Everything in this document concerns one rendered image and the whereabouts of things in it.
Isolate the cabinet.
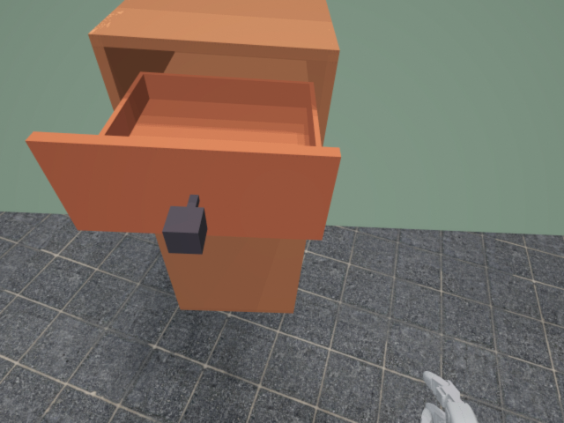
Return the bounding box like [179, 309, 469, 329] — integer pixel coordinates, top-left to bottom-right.
[88, 0, 340, 314]

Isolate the right robot hand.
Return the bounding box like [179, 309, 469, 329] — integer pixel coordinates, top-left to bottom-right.
[420, 371, 478, 423]

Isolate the drawer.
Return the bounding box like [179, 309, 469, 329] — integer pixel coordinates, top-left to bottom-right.
[26, 71, 341, 241]

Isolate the handle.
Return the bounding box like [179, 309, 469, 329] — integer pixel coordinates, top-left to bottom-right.
[162, 195, 207, 255]

